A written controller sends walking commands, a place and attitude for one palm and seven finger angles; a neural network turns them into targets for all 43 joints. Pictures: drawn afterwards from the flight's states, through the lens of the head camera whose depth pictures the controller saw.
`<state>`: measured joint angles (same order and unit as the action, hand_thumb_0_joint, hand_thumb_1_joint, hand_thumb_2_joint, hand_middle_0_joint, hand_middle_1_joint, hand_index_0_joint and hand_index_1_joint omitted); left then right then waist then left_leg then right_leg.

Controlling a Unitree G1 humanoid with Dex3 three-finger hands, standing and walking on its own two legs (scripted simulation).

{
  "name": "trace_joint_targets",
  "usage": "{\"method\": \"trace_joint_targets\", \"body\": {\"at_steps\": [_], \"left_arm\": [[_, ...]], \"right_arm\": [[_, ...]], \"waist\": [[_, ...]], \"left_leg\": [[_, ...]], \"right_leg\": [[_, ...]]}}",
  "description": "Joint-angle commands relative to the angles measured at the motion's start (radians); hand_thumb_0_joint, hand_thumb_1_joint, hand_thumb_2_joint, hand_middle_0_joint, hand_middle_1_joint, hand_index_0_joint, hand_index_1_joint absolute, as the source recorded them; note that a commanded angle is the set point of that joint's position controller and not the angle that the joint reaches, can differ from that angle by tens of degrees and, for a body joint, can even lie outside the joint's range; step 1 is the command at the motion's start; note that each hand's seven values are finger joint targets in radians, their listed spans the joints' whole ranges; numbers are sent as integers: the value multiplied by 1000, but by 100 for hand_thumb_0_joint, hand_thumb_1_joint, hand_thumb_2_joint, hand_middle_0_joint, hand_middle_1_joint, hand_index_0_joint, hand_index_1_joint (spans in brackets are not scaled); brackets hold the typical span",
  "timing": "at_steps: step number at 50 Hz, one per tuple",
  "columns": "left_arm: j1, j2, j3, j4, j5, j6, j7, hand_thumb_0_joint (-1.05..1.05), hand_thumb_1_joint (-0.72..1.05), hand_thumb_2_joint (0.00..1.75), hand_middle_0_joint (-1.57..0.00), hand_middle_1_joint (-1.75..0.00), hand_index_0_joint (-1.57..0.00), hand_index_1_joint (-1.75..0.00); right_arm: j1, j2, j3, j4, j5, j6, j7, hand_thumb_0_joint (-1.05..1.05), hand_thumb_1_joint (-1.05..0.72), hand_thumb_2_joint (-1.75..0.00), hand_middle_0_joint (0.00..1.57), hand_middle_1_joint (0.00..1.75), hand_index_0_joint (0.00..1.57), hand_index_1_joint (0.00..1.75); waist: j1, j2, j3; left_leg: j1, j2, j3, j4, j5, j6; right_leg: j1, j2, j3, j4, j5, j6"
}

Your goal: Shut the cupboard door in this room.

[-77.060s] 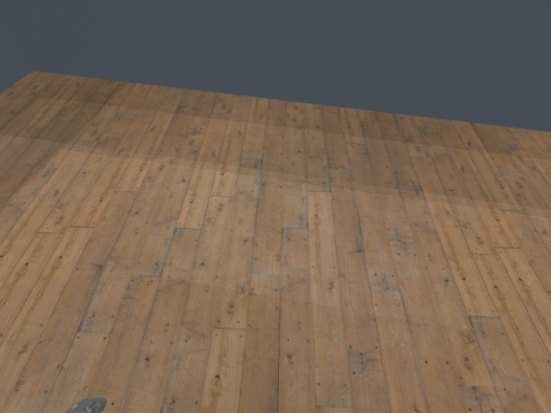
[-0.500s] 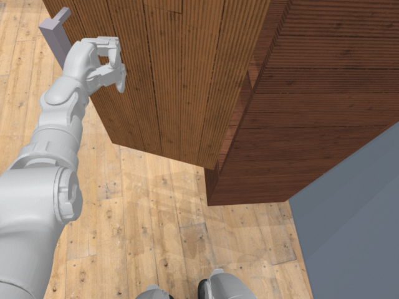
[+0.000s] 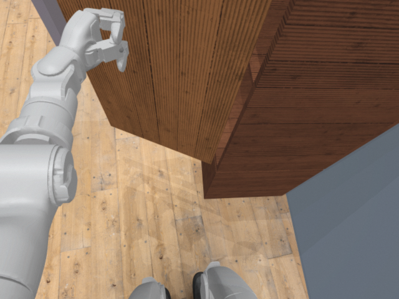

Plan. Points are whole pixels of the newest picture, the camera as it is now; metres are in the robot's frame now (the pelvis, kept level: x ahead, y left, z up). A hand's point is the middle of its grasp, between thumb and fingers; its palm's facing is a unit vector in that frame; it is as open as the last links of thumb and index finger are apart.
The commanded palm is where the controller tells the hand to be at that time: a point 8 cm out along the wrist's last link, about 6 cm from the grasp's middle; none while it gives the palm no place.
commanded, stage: pull the fist back off the door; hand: left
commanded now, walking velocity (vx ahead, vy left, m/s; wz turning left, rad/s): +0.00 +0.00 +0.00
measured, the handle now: (67, 27) +0.61 +0.16 +0.12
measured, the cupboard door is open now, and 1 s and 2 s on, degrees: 66 59 59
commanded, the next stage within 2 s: draw the hand back to the body in 0.96 s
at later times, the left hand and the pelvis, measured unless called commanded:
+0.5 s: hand (138, 49) +0.55 +0.04 +0.11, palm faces +0.02 -1.00 -0.01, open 3.1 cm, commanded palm +0.52 +0.09 +0.12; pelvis +0.00 -0.01 +0.01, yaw -2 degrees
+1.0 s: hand (134, 86) +0.47 +0.05 +0.11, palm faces -0.02 -1.00 -0.02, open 3.1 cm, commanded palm +0.45 +0.10 +0.12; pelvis -0.01 -0.01 +0.02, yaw -1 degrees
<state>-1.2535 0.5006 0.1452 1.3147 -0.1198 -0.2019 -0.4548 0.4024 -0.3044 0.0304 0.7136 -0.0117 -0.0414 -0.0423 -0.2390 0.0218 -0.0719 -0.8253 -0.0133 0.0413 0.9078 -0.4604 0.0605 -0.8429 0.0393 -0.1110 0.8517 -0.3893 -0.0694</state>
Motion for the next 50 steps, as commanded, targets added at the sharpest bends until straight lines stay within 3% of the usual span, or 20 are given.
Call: {"method": "trace_joint_targets", "body": {"at_steps": [1,2,4,5,6,7,9,10,11,14,18,21,22,27,30,34,37,44,47,50], "left_arm": [[-636,9,-12,-215,-23,-58,-26,0,90,90,-130,-150,-130,-150],[-665,-9,-22,-218,-31,-58,-27,0,90,90,-130,-150,-130,-150],[-693,28,0,-208,-24,-44,-18,0,90,90,-130,-150,-130,-150],[-693,108,262,-175,-103,-19,200,0,90,90,-130,-150,-130,-150],[-626,54,202,-147,-62,-6,309,0,90,90,-130,-150,-130,-150],[-601,7,211,-141,-47,-22,397,0,90,90,-130,-150,-130,-150],[-591,-56,188,-229,29,-96,565,0,90,90,-130,-150,-130,-150],[-594,-45,180,-285,91,-154,638,0,90,90,-130,-150,-130,-150],[-554,-27,164,-262,150,-190,670,0,90,90,-130,-150,-130,-150],[-527,18,143,-228,214,-213,638,0,90,90,-130,-150,-130,-150],[-490,101,216,-244,159,-173,573,0,90,90,-130,-150,-130,-150],[-455,66,217,-285,109,-196,556,0,90,90,-130,-150,-130,-150],[-434,43,198,-305,100,-215,550,0,90,90,-130,-150,-130,-150],[-260,14,177,-221,105,-230,534,0,90,90,-130,-150,-130,-150],[-213,-29,147,-230,87,-216,519,0,90,90,-130,-150,-130,-150],[-211,-78,125,-352,56,-250,513,0,90,90,-130,-150,-130,-150],[-192,-73,120,-390,57,-270,519,0,90,90,-130,-150,-130,-150],[-70,-168,50,-476,44,-282,524,0,90,90,-130,-150,-130,-150],[-134,-199,17,-453,40,-264,535,0,90,90,-130,-150,-130,-150],[-162,-149,51,-407,42,-255,549,0,90,90,-130,-150,-130,-150]], "right_arm": [[219,-186,-71,6,-3,-21,-10,0,-90,-90,20,30,20,30],[228,-188,-70,18,2,-21,-14,0,-90,-90,20,30,20,30],[228,-191,-68,17,-3,-24,-14,0,-90,-90,20,30,20,30],[256,-152,-56,-18,0,-36,3,0,-90,-90,20,30,20,30],[274,-145,-51,-25,-9,-42,30,0,-90,-90,20,30,20,30],[298,-138,-60,-27,-21,-42,51,0,-90,-90,20,30,20,30],[306,-132,-71,-34,-59,-37,101,0,-90,-90,20,30,20,30],[313,-131,-75,-34,-79,-35,124,0,-90,-90,20,30,20,30],[320,-134,-82,-34,-85,-26,141,0,-90,-90,20,30,20,30],[331,-151,-91,-45,-72,8,154,0,-90,-90,20,30,20,30],[322,-151,-83,-77,-41,39,130,0,-90,-90,20,30,20,30],[299,-134,-79,-90,-33,33,119,0,-90,-90,20,30,20,30],[292,-129,-80,-96,-27,30,117,0,-90,-90,20,30,20,30],[283,-129,-82,-86,-18,28,118,0,-90,-90,20,30,20,30],[258,-129,-83,-96,-10,31,117,0,-90,-90,20,30,20,30],[225,-119,-90,-107,-7,28,113,0,-90,-90,20,30,20,30],[207,-115,-93,-111,1,30,107,0,-90,-90,20,30,20,30],[130,-100,-95,-121,15,28,99,0,-90,-90,20,30,20,30],[118,-100,-91,-110,18,28,92,0,-90,-90,20,30,20,30],[98,-103,-82,-106,19,23,83,0,-90,-90,20,30,20,30]], "waist": [[-96,128,-517],[-107,141,-522],[-116,102,-509],[-63,156,-533],[-67,134,-545],[-75,71,-546],[-58,129,-579],[-49,150,-608],[-45,121,-626],[-46,104,-645],[-8,98,-661],[-1,35,-600],[3,51,-580],[18,-4,-438],[25,-16,-413],[46,22,-473],[54,14,-461],[84,11,-473],[54,-46,-391],[56,-52,-358]], "left_leg": [[499,8,-127,-14,563,-4],[517,8,-130,-11,595,1],[456,5,-118,-2,534,3],[334,13,-130,-1,503,-22],[308,17,-136,-26,517,-28],[323,21,-158,-31,556,-31],[347,22,-145,-5,617,-39],[347,19,-133,17,631,-40],[336,20,-138,21,623,-40],[314,7,-111,-3,570,-28],[290,-4,-80,-68,490,-23],[241,-7,-60,-104,421,-16],[260,-6,-56,-110,417,-16],[204,-12,-35,-141,338,-12],[203,-15,-28,-158,304,-13],[283,-18,-26,-155,356,-14],[292,-19,-26,-158,364,-12],[379,-14,-28,-166,402,-16],[367,-11,-37,-177,356,-14],[318,-15,-36,-186,279,-16]], "right_leg": [[31,22,78,-63,371,24],[7,24,74,-53,380,23],[32,24,81,-61,368,29],[119,3,112,-80,401,32],[151,2,111,-71,426,44],[141,4,97,-59,433,52],[100,0,95,-44,454,58],[95,0,97,-32,468,56],[112,0,96,-22,463,55],[210,0,117,-47,509,55],[377,1,135,-95,546,55],[450,1,146,-130,544,62],[444,1,146,-135,538,60],[443,-3,152,-167,478,65],[440,-7,157,-185,443,66],[459,-7,155,-175,492,65],[473,-8,155,-168,504,67],[464,-9,140,-164,524,68],[417,-10,133,-180,469,71],[414,-17,147,-195,394,71]]}}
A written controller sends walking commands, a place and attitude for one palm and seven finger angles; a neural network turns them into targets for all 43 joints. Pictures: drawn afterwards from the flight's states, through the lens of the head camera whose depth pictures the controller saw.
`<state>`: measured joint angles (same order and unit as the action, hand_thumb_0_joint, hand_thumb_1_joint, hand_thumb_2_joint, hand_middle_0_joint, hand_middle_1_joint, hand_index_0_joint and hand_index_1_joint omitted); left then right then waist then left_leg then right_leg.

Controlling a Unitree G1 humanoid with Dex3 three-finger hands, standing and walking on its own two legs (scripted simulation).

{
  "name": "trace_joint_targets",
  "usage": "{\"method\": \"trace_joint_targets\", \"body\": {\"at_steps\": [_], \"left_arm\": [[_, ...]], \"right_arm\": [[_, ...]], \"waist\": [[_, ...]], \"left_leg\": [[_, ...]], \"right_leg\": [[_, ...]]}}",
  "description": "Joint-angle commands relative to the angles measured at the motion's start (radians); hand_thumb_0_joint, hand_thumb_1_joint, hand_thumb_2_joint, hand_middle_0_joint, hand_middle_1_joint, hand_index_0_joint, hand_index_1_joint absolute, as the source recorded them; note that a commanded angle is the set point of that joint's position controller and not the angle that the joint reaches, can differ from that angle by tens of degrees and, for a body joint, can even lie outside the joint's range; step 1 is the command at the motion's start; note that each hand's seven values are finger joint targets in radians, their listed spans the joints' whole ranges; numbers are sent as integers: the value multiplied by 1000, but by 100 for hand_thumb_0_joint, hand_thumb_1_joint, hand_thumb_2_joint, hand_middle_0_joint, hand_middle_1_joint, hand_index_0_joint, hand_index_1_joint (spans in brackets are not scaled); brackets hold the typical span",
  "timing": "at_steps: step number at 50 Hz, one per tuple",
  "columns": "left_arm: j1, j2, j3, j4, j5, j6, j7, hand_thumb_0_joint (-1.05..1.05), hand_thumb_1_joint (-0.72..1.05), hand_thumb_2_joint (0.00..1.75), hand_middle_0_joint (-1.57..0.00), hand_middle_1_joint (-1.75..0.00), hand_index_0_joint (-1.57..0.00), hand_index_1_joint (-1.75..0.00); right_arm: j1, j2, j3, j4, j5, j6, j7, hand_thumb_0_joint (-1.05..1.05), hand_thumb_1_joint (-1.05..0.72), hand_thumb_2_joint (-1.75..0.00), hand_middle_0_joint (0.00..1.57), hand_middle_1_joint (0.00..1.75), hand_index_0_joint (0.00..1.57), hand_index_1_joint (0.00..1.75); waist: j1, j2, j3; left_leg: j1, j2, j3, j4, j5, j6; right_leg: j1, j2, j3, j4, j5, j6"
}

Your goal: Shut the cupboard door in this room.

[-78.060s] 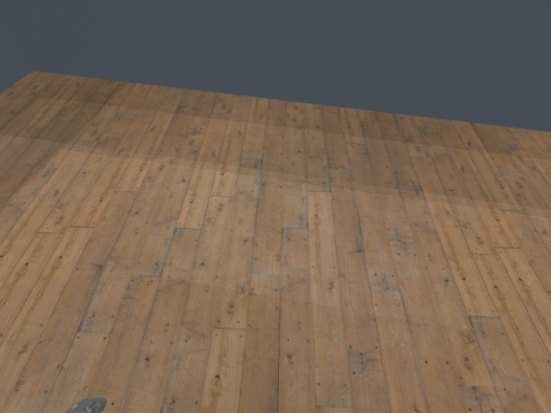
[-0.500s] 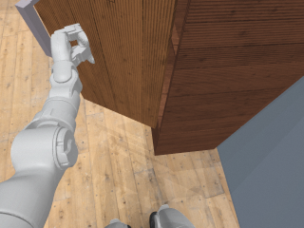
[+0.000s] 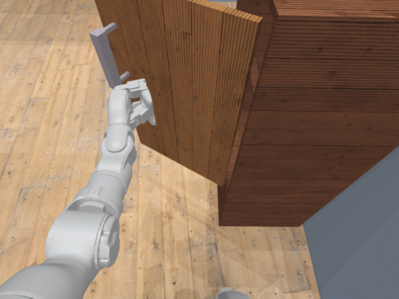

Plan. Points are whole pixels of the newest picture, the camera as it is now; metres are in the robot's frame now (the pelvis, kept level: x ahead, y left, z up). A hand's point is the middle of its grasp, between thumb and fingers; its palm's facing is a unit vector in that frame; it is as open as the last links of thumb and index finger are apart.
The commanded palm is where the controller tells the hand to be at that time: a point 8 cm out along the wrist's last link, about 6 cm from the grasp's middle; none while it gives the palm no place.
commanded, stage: draw the hand back to the body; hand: left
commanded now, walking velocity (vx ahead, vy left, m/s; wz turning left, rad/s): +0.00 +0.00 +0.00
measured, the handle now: (113, 57) +0.65 +0.17 +0.10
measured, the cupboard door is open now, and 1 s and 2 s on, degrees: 59 59 59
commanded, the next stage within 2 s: step back with the hand held close in 1.66 s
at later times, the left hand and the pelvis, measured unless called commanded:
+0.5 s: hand (103, 138) +0.38 +0.14 +0.13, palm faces +0.01 -1.00 -0.02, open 3.1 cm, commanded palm +0.34 +0.19 +0.14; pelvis +0.00 +0.01 +0.02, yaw -1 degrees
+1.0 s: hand out of the picture +0.25 +0.24 +0.17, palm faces +0.28 -0.92 -0.27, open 4.0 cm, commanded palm +0.21 +0.29 +0.19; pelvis +0.01 +0.03 +0.04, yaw +2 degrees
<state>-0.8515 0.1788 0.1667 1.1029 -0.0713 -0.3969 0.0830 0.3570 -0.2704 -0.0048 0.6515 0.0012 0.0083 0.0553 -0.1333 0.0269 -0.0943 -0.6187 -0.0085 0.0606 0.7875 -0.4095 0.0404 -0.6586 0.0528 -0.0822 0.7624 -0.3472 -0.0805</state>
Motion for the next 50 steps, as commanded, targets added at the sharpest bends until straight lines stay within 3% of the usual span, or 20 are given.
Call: {"method": "trace_joint_targets", "body": {"at_steps": [1,4,5,6,10,12,14,15,17,18,22,24,28,29,30,32,36,41,44,50], "left_arm": [[-581,154,15,-196,-7,-62,15,0,90,90,-130,-150,-130,-150],[-572,154,21,-174,0,-81,12,0,90,90,-130,-150,-130,-150],[-498,207,78,-173,-2,-84,9,0,90,90,-130,-150,-130,-150],[-427,215,86,-183,-5,-82,0,0,90,90,-130,-150,-130,-150],[-236,234,102,-304,-23,-48,-52,0,90,90,-130,-150,-130,-150],[-159,194,66,-418,-52,-21,-78,0,90,90,-130,-150,-130,-150],[-112,163,40,-542,-80,8,-96,0,90,90,-130,-150,-130,-150],[-88,191,62,-584,-89,21,-100,0,90,90,-130,-150,-130,-150],[-81,177,23,-716,-95,38,-109,0,90,90,-130,-150,-130,-150],[-43,165,13,-743,-98,51,-115,0,90,90,-130,-150,-130,-150],[64,181,5,-854,-123,98,-138,0,90,90,-130,-150,-130,-150],[127,164,-13,-906,-132,126,-154,0,90,90,-130,-150,-130,-150],[261,177,2,-992,-154,196,-181,0,90,90,-119,-138,-119,-138],[292,180,8,-1018,-159,216,-187,0,90,90,-116,-135,-116,-135],[324,196,-69,-1130,-73,204,-126,0,90,90,-113,-132,-113,-132],[446,177,-78,-1161,-55,227,-77,0,90,90,-108,-126,-108,-126],[573,213,-25,-1245,-34,259,-36,0,90,90,-97,-114,-97,-114],[616,224,-16,-1415,-13,271,-9,0,90,90,-83,-99,-83,-99],[690,226,-13,-1478,-10,281,0,0,90,90,-75,-90,-75,-90],[924,272,84,-1538,-11,290,9,0,90,90,-58,-72,-58,-72]], "right_arm": [[136,-133,-44,-46,4,-31,-15,0,-90,-90,20,30,20,30],[133,-131,-41,-42,0,-42,-13,0,-90,-90,20,30,20,30],[133,-137,-43,-53,-1,-42,-12,0,-90,-90,20,30,20,30],[125,-137,-41,-71,0,-40,-11,0,-90,-90,20,30,20,30],[93,-132,-42,-126,20,-29,-13,0,-90,-90,20,30,20,30],[67,-127,-43,-156,32,-27,-20,0,-90,-90,20,30,20,30],[37,-121,-43,-170,42,-32,-27,0,-90,-90,20,30,20,30],[26,-123,-44,-171,48,-34,-34,0,-90,-90,20,30,20,30],[-6,-116,-43,-181,52,-43,-47,0,-90,-90,20,30,20,30],[-26,-110,-37,-181,57,-51,-51,0,-90,-90,20,30,20,30],[-82,-109,-32,-182,64,-76,-76,0,-90,-90,20,30,20,30],[-123,-101,-23,-189,72,-91,-83,0,-90,-90,20,30,20,30],[-173,-102,-10,-207,80,-110,-94,0,-90,-90,20,30,20,30],[-191,-98,-8,-213,82,-112,-97,0,-90,-90,20,30,20,30],[-220,-67,-6,-208,66,-97,-102,0,-90,-90,20,30,20,30],[-233,-70,-1,-207,59,-79,-108,0,-90,-90,20,30,20,30],[-253,-64,7,-208,49,-54,-115,0,-90,-90,20,30,20,30],[-273,-56,16,-215,37,-54,-114,0,-90,-90,20,30,20,30],[-282,-57,18,-218,30,-60,-113,0,-90,-90,20,30,20,30],[-287,-60,10,-216,21,-59,-107,0,-90,-90,20,30,20,30]], "waist": [[-56,-51,-338],[-43,-8,-378],[-6,-26,-412],[14,-29,-436],[66,-57,-432],[71,-94,-413],[78,-74,-382],[83,-76,-363],[77,-59,-342],[86,-6,-316],[94,-28,-255],[106,11,-227],[126,-43,-188],[135,-22,-175],[135,-20,-120],[135,-57,-74],[140,-45,-42],[141,90,-53],[144,67,-34],[168,7,-12]], "left_leg": [[111,-23,-56,-65,221,5],[147,-20,-69,-54,258,-2],[141,-22,-65,-57,277,-3],[137,-23,-57,-66,291,-3],[133,-20,-32,-93,337,2],[152,-15,-30,-119,346,5],[187,-12,-25,-139,339,7],[198,-10,-24,-148,328,8],[239,-8,-25,-166,311,13],[261,-8,-26,-180,302,13],[301,-5,-39,-223,245,14],[329,-3,-44,-249,238,11],[359,2,-59,-286,255,8],[367,2,-59,-292,256,5],[387,4,-63,-339,251,2],[402,14,-73,-371,240,2],[458,20,-75,-414,289,-2],[546,22,-94,-451,356,-20],[567,28,-110,-463,392,-28],[548,30,-112,-455,479,-42]], "right_leg": [[226,-30,120,-105,346,81],[204,-28,107,-77,353,69],[248,-28,107,-70,370,65],[290,-29,109,-68,394,64],[397,-30,115,-83,487,68],[433,-29,110,-103,501,71],[439,-29,112,-132,493,77],[439,-31,115,-149,476,79],[444,-36,115,-172,435,83],[423,-36,114,-185,413,77],[429,-42,112,-236,301,74],[423,-44,104,-247,283,64],[455,-51,91,-266,288,60],[456,-50,85,-269,285,57],[477,-71,122,-324,248,57],[503,-71,114,-355,217,57],[553,-67,100,-389,268,51],[585,-60,84,-411,294,39],[591,-54,77,-420,301,39],[619,-53,68,-422,345,43]]}}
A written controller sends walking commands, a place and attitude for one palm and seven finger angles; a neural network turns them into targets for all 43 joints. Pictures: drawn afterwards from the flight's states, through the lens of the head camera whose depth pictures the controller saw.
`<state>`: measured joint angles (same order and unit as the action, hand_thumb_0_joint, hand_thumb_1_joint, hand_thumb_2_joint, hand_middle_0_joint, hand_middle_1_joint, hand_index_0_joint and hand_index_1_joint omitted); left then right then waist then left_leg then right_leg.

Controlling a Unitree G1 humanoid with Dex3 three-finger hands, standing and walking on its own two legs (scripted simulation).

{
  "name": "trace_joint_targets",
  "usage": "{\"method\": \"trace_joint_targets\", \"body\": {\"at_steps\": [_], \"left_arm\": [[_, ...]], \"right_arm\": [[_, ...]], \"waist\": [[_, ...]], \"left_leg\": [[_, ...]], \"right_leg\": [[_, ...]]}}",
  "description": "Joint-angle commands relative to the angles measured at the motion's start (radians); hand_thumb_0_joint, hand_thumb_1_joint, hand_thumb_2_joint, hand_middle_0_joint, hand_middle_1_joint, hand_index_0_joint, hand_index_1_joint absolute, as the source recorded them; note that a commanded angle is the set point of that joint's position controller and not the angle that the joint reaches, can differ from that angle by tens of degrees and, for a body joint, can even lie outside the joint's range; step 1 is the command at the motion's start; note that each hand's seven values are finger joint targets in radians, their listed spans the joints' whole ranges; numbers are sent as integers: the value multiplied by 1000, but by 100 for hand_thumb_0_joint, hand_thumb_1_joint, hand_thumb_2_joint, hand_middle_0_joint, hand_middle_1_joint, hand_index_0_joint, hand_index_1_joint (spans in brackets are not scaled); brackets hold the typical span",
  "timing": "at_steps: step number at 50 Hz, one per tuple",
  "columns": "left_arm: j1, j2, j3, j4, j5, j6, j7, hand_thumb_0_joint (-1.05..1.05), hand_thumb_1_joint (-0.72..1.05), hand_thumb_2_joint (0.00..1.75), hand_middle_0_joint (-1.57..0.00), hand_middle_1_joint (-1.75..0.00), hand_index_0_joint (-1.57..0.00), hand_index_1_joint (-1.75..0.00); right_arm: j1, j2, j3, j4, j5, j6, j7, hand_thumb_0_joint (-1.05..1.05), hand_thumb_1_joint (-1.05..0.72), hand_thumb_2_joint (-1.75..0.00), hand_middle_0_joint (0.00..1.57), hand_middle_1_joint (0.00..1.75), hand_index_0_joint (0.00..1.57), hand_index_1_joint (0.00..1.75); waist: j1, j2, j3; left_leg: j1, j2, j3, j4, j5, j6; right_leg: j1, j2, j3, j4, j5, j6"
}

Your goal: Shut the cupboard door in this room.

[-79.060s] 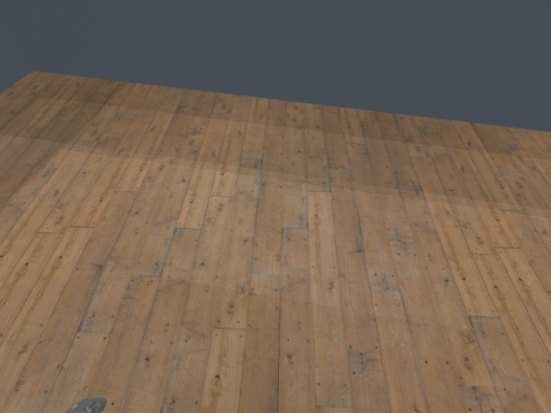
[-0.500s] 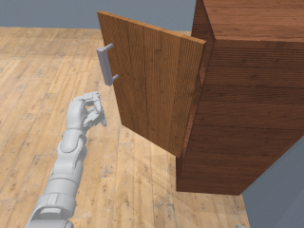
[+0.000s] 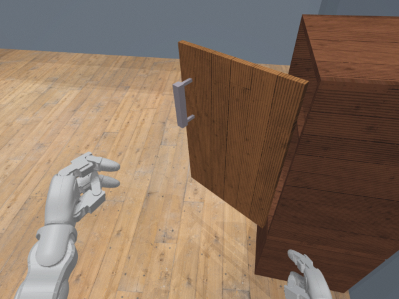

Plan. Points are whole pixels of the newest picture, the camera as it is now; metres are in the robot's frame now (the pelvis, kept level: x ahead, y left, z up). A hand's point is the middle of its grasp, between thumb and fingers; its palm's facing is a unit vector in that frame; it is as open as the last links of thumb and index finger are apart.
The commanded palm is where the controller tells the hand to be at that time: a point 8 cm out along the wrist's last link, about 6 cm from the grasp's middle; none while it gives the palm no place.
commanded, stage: draw the hand back to the body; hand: left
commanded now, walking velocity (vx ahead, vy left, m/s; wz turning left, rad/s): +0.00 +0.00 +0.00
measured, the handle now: (185, 103) +0.65 +0.12 +0.06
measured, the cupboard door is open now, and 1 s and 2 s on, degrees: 59 59 59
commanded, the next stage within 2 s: step back with the hand held close in 0.66 s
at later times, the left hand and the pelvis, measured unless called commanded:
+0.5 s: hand (38, 224) +0.18 +0.27 +0.15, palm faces +0.48 -0.79 -0.38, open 7.2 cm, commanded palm +0.13 +0.30 +0.17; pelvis +0.00 +0.00 +0.00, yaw +0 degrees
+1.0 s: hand (51, 212) +0.20 +0.26 +0.15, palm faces +0.39 -0.79 -0.47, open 7.4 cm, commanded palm +0.14 +0.30 +0.17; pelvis +0.00 +0.00 -0.01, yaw -1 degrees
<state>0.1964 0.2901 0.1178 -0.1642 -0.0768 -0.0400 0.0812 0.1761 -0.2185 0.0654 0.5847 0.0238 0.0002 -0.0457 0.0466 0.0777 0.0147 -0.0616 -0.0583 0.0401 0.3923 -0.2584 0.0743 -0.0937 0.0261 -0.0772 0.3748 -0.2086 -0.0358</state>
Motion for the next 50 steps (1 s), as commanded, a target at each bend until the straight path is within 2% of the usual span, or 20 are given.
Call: {"method": "trace_joint_targets", "body": {"at_steps": [1,2,8,11,14,15,17,20,23,24,27,30,35,39,40,41,43,45,47,50], "left_arm": [[-92,162,146,-289,-8,-67,11,0,90,90,-56,-69,-56,-69],[-44,182,175,-276,-9,-65,12,0,90,90,-53,-66,-53,-66],[86,242,282,-407,-14,-91,21,0,90,90,-36,-48,-36,-48],[178,251,322,-406,-19,-96,28,0,90,90,-28,-39,-28,-39],[225,287,378,-444,-21,-108,38,0,90,90,-20,-30,-20,-30],[210,244,335,-429,-14,-110,35,0,90,90,-20,-30,-20,-30],[170,223,302,-417,-7,-112,38,0,90,90,-20,-30,-20,-30],[142,233,306,-395,-5,-119,47,0,90,90,-20,-30,-20,-30],[140,239,311,-402,-5,-123,50,0,90,90,-20,-30,-20,-30],[137,246,317,-421,-4,-127,51,0,90,90,-20,-30,-20,-30],[154,271,348,-415,-5,-123,52,0,90,90,-20,-30,-20,-30],[163,252,335,-421,-7,-122,49,0,90,90,-20,-30,-20,-30],[182,250,341,-412,-9,-119,44,0,90,90,-20,-30,-20,-30],[201,245,338,-398,-15,-113,38,0,90,90,-20,-30,-20,-30],[49,383,472,-498,-5,-158,49,0,90,90,-20,-30,-20,-30],[169,304,415,-398,-9,-164,45,0,90,90,-20,-30,-20,-30],[235,257,369,-368,1,-174,40,0,90,90,-20,-30,-20,-30],[255,258,360,-390,4,-185,44,0,90,90,-20,-30,-20,-30],[276,292,391,-426,3,-194,53,0,90,90,-20,-30,-20,-30],[312,321,424,-464,2,-194,62,0,90,90,-20,-30,-20,-30]], "right_arm": [[-106,-111,-64,-150,-4,-51,-6,0,-90,-90,20,30,20,30],[-106,-116,-65,-145,-4,-50,-5,0,-90,-90,20,30,20,30],[-109,-111,-77,-147,-2,-70,-4,0,-90,-90,20,30,20,30],[-106,-109,-84,-137,0,-84,-5,0,-90,-90,20,30,20,30],[-103,-113,-89,-134,4,-101,-8,0,-90,-90,20,30,20,30],[-103,-113,-87,-124,3,-106,-7,0,-90,-90,20,30,20,30],[-98,-124,-94,-113,3,-118,-9,0,-90,-90,20,30,20,30],[-96,-128,-97,-109,1,-127,-16,0,-90,-90,20,30,20,30],[-100,-123,-92,-108,0,-133,-19,0,-90,-90,20,30,20,30],[-101,-123,-91,-108,-1,-136,-19,0,-90,-90,20,30,20,30],[-104,-122,-88,-106,-4,-139,-19,0,-90,-90,20,30,20,30],[-106,-112,-83,-109,-4,-139,-16,0,-90,-90,20,30,20,30],[-102,-113,-84,-113,-5,-135,-11,0,-90,-90,20,30,20,30],[-99,-113,-88,-116,-5,-129,-13,0,-90,-90,20,30,20,30],[-100,-146,-100,-156,6,-108,-12,0,-90,-90,20,30,20,30],[-76,-130,-100,-133,0,-97,-16,0,-90,-90,20,30,20,30],[-71,-131,-106,-133,-3,-79,-10,0,-90,-90,20,30,20,30],[-70,-138,-114,-141,1,-64,-7,0,-90,-90,20,30,20,30],[-75,-144,-120,-148,1,-54,-12,0,-90,-90,20,30,20,30],[-77,-146,-124,-173,4,-32,-24,0,-90,-90,20,30,20,30]], "waist": [[-13,-42,-122],[-5,-48,-96],[11,14,-137],[11,-21,-83],[15,26,-83],[6,28,-47],[-8,0,-18],[-4,-34,-12],[1,-20,-18],[4,9,-40],[14,13,-43],[12,30,-31],[13,18,-29],[12,-30,-50],[-19,5,-4],[-27,-51,-22],[-33,-94,-58],[-38,-77,-104],[-38,-56,-146],[-40,-55,-196]], "left_leg": [[-13,79,-90,-57,330,-77],[-35,79,-90,-56,328,-77],[-37,83,-98,-47,357,-85],[-63,85,-92,-47,327,-83],[-72,87,-95,-51,290,-87],[-78,87,-98,-59,263,-87],[-77,92,-103,-66,199,-78],[-90,85,-104,-79,115,-66],[-98,81,-107,-86,90,-65],[-92,76,-102,-79,112,-63],[-102,77,-100,-76,136,-66],[-98,75,-95,-74,157,-70],[-95,77,-91,-71,184,-71],[-83,76,-76,-57,218,-61],[-186,105,-111,-18,85,-24],[-167,99,-115,24,53,-22],[-158,97,-108,76,58,-27],[-158,103,-106,93,83,-27],[-164,115,-111,87,157,-32],[-182,145,-130,72,345,-37]], "right_leg": [[61,-29,64,-33,209,-2],[64,-29,65,-37,208,-4],[85,-33,64,-26,205,0],[57,-32,60,-33,184,4],[54,-32,63,-35,152,3],[25,-32,60,-37,126,4],[-9,-32,64,-48,80,6],[-16,-35,64,-48,27,7],[1,-36,68,-49,13,4],[18,-37,72,-49,32,1],[37,-34,74,-52,52,0],[34,-35,75,-51,65,-1],[34,-33,72,-50,86,-1],[37,-37,78,-51,120,5],[-22,-103,220,-82,137,-4],[-60,-152,248,-101,97,-21],[-94,-194,274,-100,94,-33],[-96,-209,273,-66,133,-36],[-70,-204,245,-5,238,-34],[-23,-161,194,110,397,-14]]}}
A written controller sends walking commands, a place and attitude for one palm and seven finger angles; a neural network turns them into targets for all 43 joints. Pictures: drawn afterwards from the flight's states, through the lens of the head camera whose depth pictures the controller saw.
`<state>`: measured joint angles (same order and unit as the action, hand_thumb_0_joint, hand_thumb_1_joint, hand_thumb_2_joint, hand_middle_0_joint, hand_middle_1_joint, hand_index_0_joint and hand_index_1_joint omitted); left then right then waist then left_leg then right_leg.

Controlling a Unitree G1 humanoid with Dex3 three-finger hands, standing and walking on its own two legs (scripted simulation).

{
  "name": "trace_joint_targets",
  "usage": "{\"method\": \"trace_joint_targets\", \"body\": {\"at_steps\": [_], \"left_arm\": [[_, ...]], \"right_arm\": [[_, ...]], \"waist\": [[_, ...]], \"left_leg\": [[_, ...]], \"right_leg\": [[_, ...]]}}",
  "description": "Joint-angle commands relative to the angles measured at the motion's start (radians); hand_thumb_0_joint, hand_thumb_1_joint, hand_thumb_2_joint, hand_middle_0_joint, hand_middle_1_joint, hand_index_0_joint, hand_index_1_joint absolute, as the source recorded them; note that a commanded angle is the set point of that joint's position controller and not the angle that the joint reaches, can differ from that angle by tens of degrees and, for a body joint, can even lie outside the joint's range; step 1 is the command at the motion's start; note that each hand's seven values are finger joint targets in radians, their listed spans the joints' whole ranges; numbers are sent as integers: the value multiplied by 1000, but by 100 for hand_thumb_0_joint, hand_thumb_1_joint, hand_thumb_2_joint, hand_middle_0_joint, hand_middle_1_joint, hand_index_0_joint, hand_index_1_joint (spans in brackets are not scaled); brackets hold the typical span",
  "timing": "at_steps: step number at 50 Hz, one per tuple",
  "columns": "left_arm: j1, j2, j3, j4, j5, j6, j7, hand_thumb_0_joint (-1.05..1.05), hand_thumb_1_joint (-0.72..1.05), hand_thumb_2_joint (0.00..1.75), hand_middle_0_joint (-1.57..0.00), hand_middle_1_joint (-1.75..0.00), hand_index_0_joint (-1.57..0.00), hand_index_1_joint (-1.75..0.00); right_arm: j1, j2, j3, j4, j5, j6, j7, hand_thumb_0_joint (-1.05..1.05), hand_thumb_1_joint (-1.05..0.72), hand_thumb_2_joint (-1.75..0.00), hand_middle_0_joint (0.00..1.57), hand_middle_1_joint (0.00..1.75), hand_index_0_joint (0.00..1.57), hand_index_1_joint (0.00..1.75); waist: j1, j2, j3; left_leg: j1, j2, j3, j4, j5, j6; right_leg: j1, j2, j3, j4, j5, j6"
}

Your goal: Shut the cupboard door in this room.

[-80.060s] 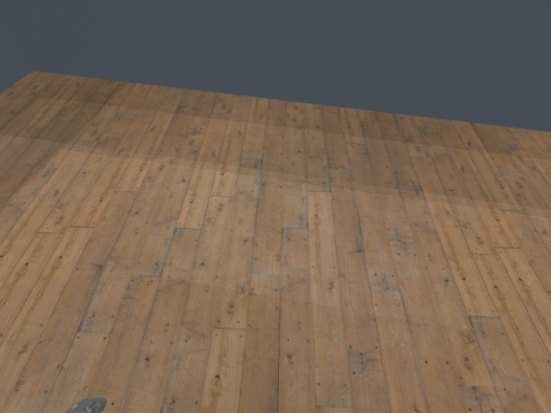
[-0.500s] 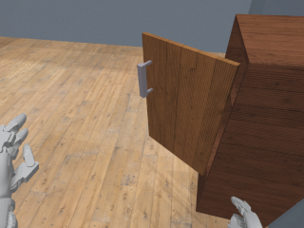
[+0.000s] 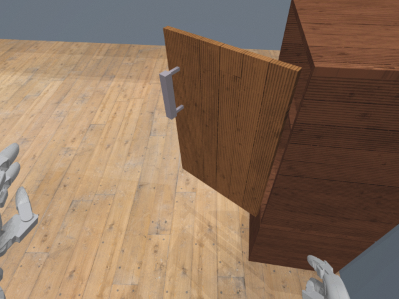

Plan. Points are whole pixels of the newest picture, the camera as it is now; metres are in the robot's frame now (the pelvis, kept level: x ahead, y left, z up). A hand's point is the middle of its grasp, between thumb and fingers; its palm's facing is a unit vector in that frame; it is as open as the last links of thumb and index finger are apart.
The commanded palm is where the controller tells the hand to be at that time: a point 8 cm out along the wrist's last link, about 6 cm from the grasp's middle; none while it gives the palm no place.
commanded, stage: step back with the hand held close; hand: left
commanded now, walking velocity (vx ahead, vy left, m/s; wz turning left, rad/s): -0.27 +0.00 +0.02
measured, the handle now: (173, 93) +0.65 +0.13 +0.07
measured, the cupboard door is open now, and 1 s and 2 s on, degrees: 59 59 59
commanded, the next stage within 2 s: stop stepping back and stand still in 1.26 s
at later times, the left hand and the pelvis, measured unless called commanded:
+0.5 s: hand out of the picture +0.15 +0.29 +0.15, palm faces +0.43 -0.77 -0.47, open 7.4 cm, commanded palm +0.09 +0.32 +0.18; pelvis -0.06 +0.02 -0.02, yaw -1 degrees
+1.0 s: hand out of the picture +0.09 +0.26 +0.16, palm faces +0.38 -0.79 -0.49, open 7.4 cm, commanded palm +0.03 +0.30 +0.18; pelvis -0.11 +0.00 -0.02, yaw +0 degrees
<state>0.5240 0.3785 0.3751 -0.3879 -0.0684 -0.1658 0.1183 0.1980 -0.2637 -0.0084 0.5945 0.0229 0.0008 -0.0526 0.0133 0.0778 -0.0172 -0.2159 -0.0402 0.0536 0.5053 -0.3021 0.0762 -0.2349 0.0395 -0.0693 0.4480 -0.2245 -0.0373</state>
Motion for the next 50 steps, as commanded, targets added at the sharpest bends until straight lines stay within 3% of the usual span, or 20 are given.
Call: {"method": "trace_joint_targets", "body": {"at_steps": [1,2,6,15,17,19,22,23,26,27,30,37,38,39,43,44,46,48,49,50], "left_arm": [[-7,243,177,-261,-6,-67,27,0,90,90,-20,-30,-20,-30],[-1,267,199,-277,-5,-63,28,0,90,90,-20,-30,-20,-30],[33,251,199,-285,-8,-56,29,0,90,90,-20,-30,-20,-30],[0,230,199,-286,15,-76,32,0,90,90,-20,-30,-20,-30],[-19,250,221,-277,23,-82,35,0,90,90,-20,-30,-20,-30],[-46,223,197,-279,29,-89,34,0,90,90,-20,-30,-20,-30],[-74,241,215,-300,40,-103,37,0,90,90,-20,-30,-20,-30],[-79,216,193,-305,41,-108,37,0,90,90,-20,-30,-20,-30],[-103,215,194,-331,49,-124,39,0,90,90,-20,-30,-20,-30],[-106,239,219,-334,52,-128,40,0,90,90,-20,-30,-20,-30],[-120,219,209,-330,54,-139,35,0,90,90,-20,-30,-20,-30],[-54,215,233,-295,46,-172,13,0,90,90,-20,-30,-20,-30],[-55,187,199,-309,35,-176,8,0,90,90,-20,-30,-20,-30],[-45,204,209,-317,29,-180,9,0,90,90,-20,-30,-20,-30],[-23,214,203,-381,14,-181,9,0,90,90,-20,-30,-20,-30],[-11,225,213,-383,11,-174,11,0,90,90,-20,-30,-20,-30],[-5,234,232,-381,11,-165,12,0,90,90,-20,-30,-20,-30],[14,235,245,-350,16,-155,13,0,90,90,-20,-30,-20,-30],[7,238,248,-335,17,-154,15,0,90,90,-20,-30,-20,-30],[-2,244,244,-322,23,-151,16,0,90,90,-20,-30,-20,-30]], "right_arm": [[-100,-103,-53,-193,7,-25,-21,0,-90,-90,20,30,20,30],[-105,-105,-53,-196,5,-19,-24,0,-90,-90,20,30,20,30],[-90,-103,-55,-219,4,-2,-30,0,-90,-90,20,30,20,30],[-79,-117,-55,-233,-5,-20,-35,0,-90,-90,20,30,20,30],[-78,-121,-57,-231,-8,-27,-37,0,-90,-90,20,30,20,30],[-67,-120,-55,-230,-7,-34,-37,0,-90,-90,20,30,20,30],[-66,-124,-57,-224,-10,-49,-34,0,-90,-90,20,30,20,30],[-58,-118,-53,-223,-10,-53,-33,0,-90,-90,20,30,20,30],[-54,-124,-54,-219,-13,-68,-30,0,-90,-90,20,30,20,30],[-60,-127,-55,-214,-19,-73,-32,0,-90,-90,20,30,20,30],[-60,-124,-56,-207,-24,-83,-31,0,-90,-90,20,30,20,30],[-62,-116,-69,-183,-37,-101,-14,0,-90,-90,20,30,20,30],[-66,-108,-64,-181,-34,-104,-11,0,-90,-90,20,30,20,30],[-68,-109,-67,-177,-31,-109,-9,0,-90,-90,20,30,20,30],[-75,-96,-66,-162,-32,-120,-5,0,-90,-90,20,30,20,30],[-78,-99,-66,-164,-32,-118,-5,0,-90,-90,20,30,20,30],[-92,-100,-67,-169,-31,-110,-8,0,-90,-90,20,30,20,30],[-101,-94,-65,-174,-27,-100,-10,0,-90,-90,20,30,20,30],[-95,-90,-67,-176,-22,-92,-10,0,-90,-90,20,30,20,30],[-86,-85,-70,-181,-19,-84,-10,0,-90,-90,20,30,20,30]], "waist": [[-7,-44,-179],[-4,-20,-192],[-5,-11,-178],[-7,21,-77],[-6,-11,-66],[-13,-20,-48],[-13,-13,-48],[-15,-22,-46],[-16,16,-38],[-13,27,-37],[-12,36,-29],[-7,26,-35],[-9,27,-50],[-8,21,-86],[-3,86,-223],[-1,82,-230],[-3,83,-203],[-9,42,-148],[-14,-21,-131],[-22,-91,-117]], "left_leg": [[-33,137,-146,-42,447,-39],[-37,146,-150,-41,493,-40],[-90,179,-177,-59,534,-41],[-410,213,-247,-178,-14,21],[-473,208,-257,-184,-124,32],[-510,201,-257,-181,-219,38],[-554,192,-262,-177,-317,48],[-563,187,-268,-172,-323,46],[-584,206,-292,-200,-382,53],[-596,219,-312,-223,-374,55],[-625,260,-334,-253,-342,62],[-509,289,-337,-212,-78,68],[-454,277,-319,-191,6,56],[-391,270,-309,-157,118,48],[-224,281,-283,-136,334,34],[-232,289,-283,-138,312,40],[-345,299,-279,-155,119,53],[-460,263,-266,-135,-77,44],[-491,214,-237,-88,-179,25],[-476,146,-181,12,-278,-6]], "right_leg": [[130,-159,177,66,452,-3],[136,-151,169,87,474,4],[128,-116,160,135,383,14],[205,-80,177,192,167,26],[233,-80,186,195,158,27],[228,-90,204,201,128,21],[239,-92,219,201,87,20],[238,-95,217,205,78,17],[231,-75,200,244,49,20],[248,-63,183,262,66,26],[277,-32,149,332,94,39],[225,1,150,296,50,41],[196,-4,150,268,76,38],[181,-10,159,236,136,37],[158,-5,146,233,78,45],[165,-1,145,240,54,48],[213,1,153,257,32,49],[238,-25,201,217,122,34],[209,-67,270,167,150,14],[111,-145,396,68,76,-14]]}}
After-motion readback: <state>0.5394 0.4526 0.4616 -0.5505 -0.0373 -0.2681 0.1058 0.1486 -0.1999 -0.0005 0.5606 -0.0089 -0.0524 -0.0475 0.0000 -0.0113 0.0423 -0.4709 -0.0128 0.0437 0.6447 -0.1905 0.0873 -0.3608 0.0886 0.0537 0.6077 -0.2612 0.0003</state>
